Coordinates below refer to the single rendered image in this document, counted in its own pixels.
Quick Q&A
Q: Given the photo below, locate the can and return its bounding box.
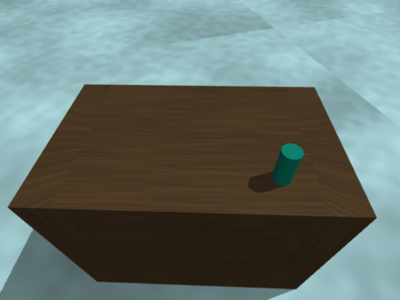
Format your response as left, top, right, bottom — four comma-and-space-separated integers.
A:
272, 143, 304, 186

